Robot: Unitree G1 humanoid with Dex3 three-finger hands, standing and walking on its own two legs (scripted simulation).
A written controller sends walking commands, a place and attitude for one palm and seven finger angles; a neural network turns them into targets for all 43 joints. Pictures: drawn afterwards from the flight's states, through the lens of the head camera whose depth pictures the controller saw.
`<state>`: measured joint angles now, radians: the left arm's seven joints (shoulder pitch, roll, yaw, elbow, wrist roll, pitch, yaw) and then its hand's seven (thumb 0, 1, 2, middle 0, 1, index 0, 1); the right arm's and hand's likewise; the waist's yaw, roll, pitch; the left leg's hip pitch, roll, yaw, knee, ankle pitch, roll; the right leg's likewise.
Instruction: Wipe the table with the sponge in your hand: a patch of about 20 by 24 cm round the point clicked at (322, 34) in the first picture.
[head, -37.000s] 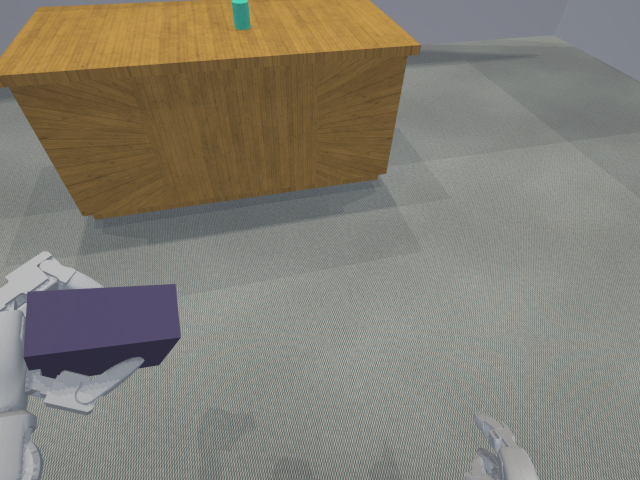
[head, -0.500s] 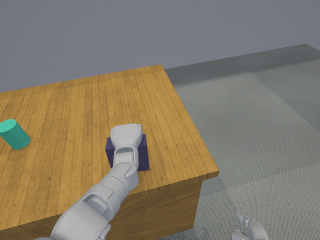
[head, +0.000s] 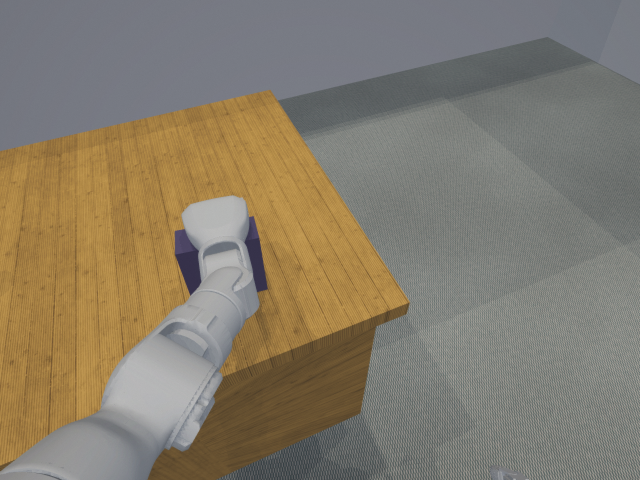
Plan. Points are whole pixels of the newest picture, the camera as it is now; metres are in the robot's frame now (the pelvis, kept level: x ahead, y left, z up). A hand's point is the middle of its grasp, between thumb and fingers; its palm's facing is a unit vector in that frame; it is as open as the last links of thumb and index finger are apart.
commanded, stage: wipe forward along the third lane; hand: left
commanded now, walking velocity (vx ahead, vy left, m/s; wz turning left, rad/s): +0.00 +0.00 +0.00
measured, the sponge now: (225, 270) +0.42 +0.15 +0.00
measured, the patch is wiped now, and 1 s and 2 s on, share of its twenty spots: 0.80 0.95 0.95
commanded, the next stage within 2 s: wipe back along the third lane in 0.88 s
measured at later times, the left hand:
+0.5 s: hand (219, 220) +0.49 +0.16 +0.04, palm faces -0.08 +0.00 -1.00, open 9.5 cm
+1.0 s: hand (211, 205) +0.52 +0.18 +0.04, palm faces -0.09 -0.01 -1.00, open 9.5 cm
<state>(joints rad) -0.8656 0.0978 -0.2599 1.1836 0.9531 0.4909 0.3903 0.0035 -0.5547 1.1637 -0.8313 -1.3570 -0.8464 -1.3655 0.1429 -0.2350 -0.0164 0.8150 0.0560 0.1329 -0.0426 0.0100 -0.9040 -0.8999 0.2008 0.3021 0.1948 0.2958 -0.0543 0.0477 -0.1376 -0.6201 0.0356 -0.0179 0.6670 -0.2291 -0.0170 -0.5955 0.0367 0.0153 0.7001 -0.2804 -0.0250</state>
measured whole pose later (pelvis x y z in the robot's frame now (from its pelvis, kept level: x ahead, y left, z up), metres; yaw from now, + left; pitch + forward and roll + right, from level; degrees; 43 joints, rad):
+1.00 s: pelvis +0.02 +0.03 -0.01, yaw -2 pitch +18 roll -2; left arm -1.08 0.25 -0.14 1.33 1.02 0.46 0.36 0.00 -0.55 1.16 -0.83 -1.37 -0.84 -1.38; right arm 0.22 -0.23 -0.01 0.78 0.03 0.09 0.00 0.01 -0.90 -0.90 0.20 0.30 0.20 0.30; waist -0.14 0.04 -0.16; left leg -0.78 0.05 0.00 0.76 -0.29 0.00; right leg -0.73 0.05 0.04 0.71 -0.30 0.01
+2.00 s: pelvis +0.08 +0.03 +0.02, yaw +0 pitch +9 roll -1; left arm -0.60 0.07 -0.43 0.83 0.97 0.56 0.34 -0.01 -0.44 1.11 -0.71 -1.47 -0.72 -1.49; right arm 0.03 -0.22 -0.02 0.73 0.06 0.26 0.06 0.01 -0.90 -0.90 0.20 0.30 0.19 0.30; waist 0.04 0.03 -0.17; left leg -0.43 0.02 -0.01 0.59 -0.31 0.00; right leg -0.37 0.01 0.02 0.55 -0.33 0.00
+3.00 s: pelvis +0.05 +0.00 +0.01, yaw +1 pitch +4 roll +0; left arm -0.47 0.06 -0.47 0.75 0.97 0.54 0.33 0.01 -0.46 1.11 -0.74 -1.45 -0.75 -1.46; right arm 0.04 -0.23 -0.02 0.74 0.07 0.24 0.06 0.01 -0.91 -0.90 0.20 0.30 0.19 0.30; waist 0.06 0.05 -0.15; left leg -0.38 0.03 -0.03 0.57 -0.27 -0.03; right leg -0.35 0.03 0.00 0.59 -0.32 -0.03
